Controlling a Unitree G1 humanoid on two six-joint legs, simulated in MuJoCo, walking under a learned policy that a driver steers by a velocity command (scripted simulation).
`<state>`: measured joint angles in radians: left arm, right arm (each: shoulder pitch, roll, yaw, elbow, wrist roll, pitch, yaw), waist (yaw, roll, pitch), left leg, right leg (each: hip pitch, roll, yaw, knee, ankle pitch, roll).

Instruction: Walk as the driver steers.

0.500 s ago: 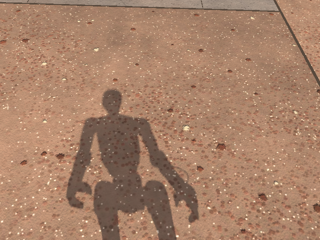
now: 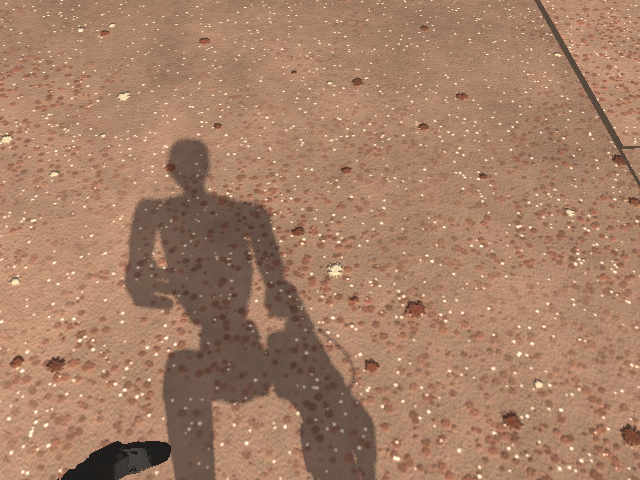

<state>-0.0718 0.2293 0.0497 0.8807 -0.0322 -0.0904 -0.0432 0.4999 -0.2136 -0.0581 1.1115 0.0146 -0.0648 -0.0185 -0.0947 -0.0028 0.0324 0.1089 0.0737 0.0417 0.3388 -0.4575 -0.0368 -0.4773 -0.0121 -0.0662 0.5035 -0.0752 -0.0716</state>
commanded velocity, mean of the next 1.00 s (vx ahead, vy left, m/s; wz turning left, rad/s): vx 0.49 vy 0.00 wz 0.00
